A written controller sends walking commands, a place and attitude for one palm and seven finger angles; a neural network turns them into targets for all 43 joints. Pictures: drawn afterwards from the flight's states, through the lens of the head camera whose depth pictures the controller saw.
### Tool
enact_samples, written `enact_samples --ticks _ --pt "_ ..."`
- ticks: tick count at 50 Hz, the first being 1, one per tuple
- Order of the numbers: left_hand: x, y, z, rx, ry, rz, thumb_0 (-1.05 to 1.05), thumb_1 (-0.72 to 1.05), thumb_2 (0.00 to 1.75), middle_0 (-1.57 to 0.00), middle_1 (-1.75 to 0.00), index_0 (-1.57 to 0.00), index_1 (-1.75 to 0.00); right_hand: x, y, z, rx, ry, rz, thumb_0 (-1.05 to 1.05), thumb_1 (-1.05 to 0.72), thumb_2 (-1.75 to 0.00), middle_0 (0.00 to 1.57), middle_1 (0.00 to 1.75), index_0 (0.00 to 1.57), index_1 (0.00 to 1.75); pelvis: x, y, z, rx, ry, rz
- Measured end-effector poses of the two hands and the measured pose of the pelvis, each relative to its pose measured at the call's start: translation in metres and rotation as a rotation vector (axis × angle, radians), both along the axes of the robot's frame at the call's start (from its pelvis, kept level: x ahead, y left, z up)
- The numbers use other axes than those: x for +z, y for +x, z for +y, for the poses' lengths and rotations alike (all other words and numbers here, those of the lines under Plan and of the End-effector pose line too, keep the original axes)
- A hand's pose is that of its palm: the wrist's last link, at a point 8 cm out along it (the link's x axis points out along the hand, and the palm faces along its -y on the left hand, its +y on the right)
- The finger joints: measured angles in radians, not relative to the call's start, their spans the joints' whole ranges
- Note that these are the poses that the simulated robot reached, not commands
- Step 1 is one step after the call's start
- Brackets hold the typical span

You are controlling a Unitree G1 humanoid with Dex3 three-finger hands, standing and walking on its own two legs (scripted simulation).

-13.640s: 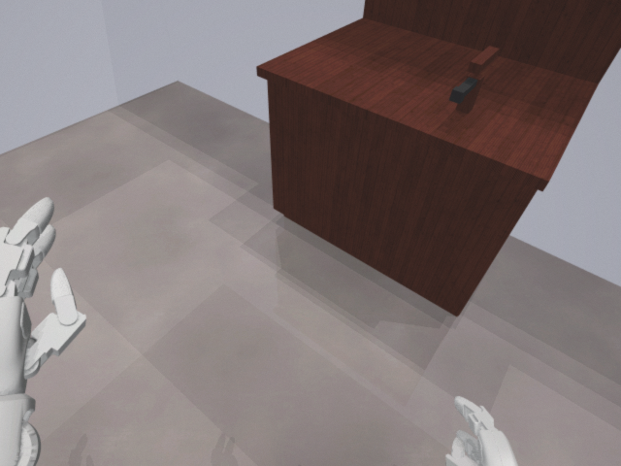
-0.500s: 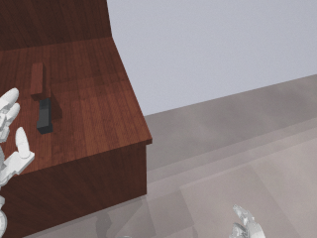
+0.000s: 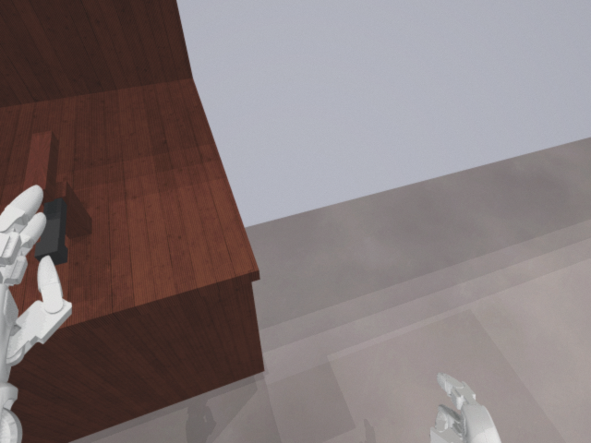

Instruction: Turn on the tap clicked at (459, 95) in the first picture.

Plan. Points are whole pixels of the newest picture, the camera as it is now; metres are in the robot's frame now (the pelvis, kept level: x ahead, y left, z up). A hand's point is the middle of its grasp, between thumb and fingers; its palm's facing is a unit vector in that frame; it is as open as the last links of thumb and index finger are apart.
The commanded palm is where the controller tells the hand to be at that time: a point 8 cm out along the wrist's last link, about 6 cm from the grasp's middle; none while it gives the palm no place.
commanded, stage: come to a stop and stand still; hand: left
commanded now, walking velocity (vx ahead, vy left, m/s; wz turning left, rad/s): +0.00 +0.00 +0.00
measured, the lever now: (51, 252) +0.34 +0.36 +0.06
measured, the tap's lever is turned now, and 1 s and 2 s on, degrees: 0 0 0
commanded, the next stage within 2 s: look again from close up in 1.40 s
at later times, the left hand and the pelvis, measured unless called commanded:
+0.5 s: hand (4, 267) +0.24 +0.29 +0.19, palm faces +0.45 -0.77 -0.46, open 7.4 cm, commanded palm +0.15 +0.29 +0.18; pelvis +0.00 +0.01 +0.01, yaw +1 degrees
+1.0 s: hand out of the picture +0.20 +0.32 +0.17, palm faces +0.43 -0.84 -0.33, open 7.4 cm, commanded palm +0.14 +0.35 +0.18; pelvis -0.03 +0.07 +0.00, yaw -1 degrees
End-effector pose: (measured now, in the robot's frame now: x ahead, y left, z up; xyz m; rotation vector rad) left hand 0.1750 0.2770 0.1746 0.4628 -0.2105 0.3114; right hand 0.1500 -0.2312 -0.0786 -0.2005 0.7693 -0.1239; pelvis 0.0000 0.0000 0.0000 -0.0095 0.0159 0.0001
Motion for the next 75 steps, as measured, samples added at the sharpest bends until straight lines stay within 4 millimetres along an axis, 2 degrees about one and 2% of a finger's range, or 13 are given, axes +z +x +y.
enact_samples --ticks 5,13,19,22,25,28,35,38,42,47,57,65,75 --pt "-0.005 0.004 0.009 0.045 -0.013 -0.009 0.02 0.89 0.9 -0.21 -0.3 -0.21 -0.3 0.0 0.012 0.002 0.017 -0.024 0.01 0.02 -0.91 -0.9 0.2 0.3 0.2 0.3 0.0 0.007 0.001 0.006 0.004 -0.018" --pt "0.011 0.011 0.007 0.041 -0.015 -0.066 0.02 0.89 0.9 -0.21 -0.3 -0.21 -0.3 0.012 0.034 0.017 0.051 0.009 -0.052 0.02 -0.91 -0.9 0.2 0.3 0.2 0.3 0.004 0.011 0.004 0.014 0.001 -0.023" --pt "0.005 0.008 0.013 0.042 -0.02 -0.016 0.02 0.89 0.9 -0.21 -0.3 -0.21 -0.3 0.015 0.036 0.024 0.048 0.02 -0.066 0.02 -0.91 -0.9 0.2 0.3 0.2 0.3 0.006 0.012 0.008 0.011 -0.002 -0.021" --pt "0.001 0.005 0.019 0.055 -0.035 -0.003 0.02 0.89 0.9 -0.21 -0.3 -0.21 -0.3 0.015 0.031 0.026 0.05 0.01 -0.053 0.02 -0.91 -0.9 0.2 0.3 0.2 0.3 0.006 0.011 0.011 0.014 -0.001 -0.026" --pt "0.028 0.018 0.049 0.078 0.112 -0.097 0.02 0.89 0.9 -0.21 -0.3 -0.21 -0.31 0.011 0.021 0.028 0.101 -0.017 -0.02 0.01 -0.91 -0.9 0.2 0.3 0.2 0.3 0.006 -0.001 0.01 0.022 -0.008 -0.021" --pt "0.044 0.029 0.073 0.125 0.1 -0.184 0.02 0.89 0.9 -0.21 -0.3 -0.21 -0.31 0.007 0.01 0.029 0.11 0.002 0.012 0.02 -0.91 -0.9 0.2 0.3 0.2 0.3 0.006 -0.013 0.016 -0.006 -0.007 -0.016" --pt "-0.002 0.011 0.028 -0.126 0.026 0.022 0.02 0.9 0.9 -0.2 -0.3 -0.2 -0.3 0.014 -0.022 0.034 -0.013 0.009 -0.035 0.02 -0.91 -0.9 0.2 0.3 0.2 0.3 0.006 -0.021 0.043 -0.046 -0.003 -0.013" --pt "-0.013 -0.003 0.036 -0.146 0.019 0.068 0.02 0.89 0.9 -0.21 -0.3 -0.21 -0.3 0.016 -0.034 0.04 -0.035 -0.02 -0.028 0.02 -0.91 -0.9 0.2 0.3 0.2 0.3 0.005 -0.023 0.049 -0.038 -0.004 -0.022" --pt "-0.005 -0.015 0.067 -0.053 0.039 0.003 0.02 0.89 0.9 -0.22 -0.3 -0.22 -0.31 0.014 -0.041 0.053 0.001 -0.042 -0.015 0.02 -0.91 -0.9 0.2 0.3 0.2 0.3 0.004 -0.028 0.056 -0.024 -0.006 -0.036" --pt "0.008 -0.023 0.089 0.049 0.008 -0.12 0.02 0.89 0.9 -0.21 -0.3 -0.21 -0.31 0.014 -0.034 0.073 0.064 -0.028 -0.038 0.02 -0.91 -0.9 0.2 0.3 0.2 0.3 0.005 -0.03 0.065 -0.021 -0.006 -0.041" --pt "-0.003 -0.006 0.078 0.0 -0.036 -0.087 0.02 0.9 0.9 -0.2 -0.3 -0.2 -0.3 0.025 -0.001 0.101 0.114 0.008 -0.118 0.02 -0.91 -0.9 0.21 0.3 0.2 0.3 0.007 -0.021 0.072 -0.022 -0.008 -0.031" --pt "0.005 0.001 0.08 -0.006 -0.006 -0.083 0.02 0.89 0.9 -0.21 -0.3 -0.21 -0.3 0.028 0.014 0.092 0.113 -0.016 -0.105 0.02 -0.91 -0.9 0.21 0.3 0.2 0.3 0.008 -0.012 0.068 -0.015 -0.011 -0.018" --pt "0.001 -0.002 0.071 0.001 -0.025 -0.049 0.02 0.89 0.9 -0.21 -0.3 -0.21 -0.3 0.026 0.012 0.072 0.08 -0.042 -0.08 0.02 -0.91 -0.9 0.21 0.3 0.2 0.3 0.008 -0.01 0.062 -0.009 -0.01 -0.021"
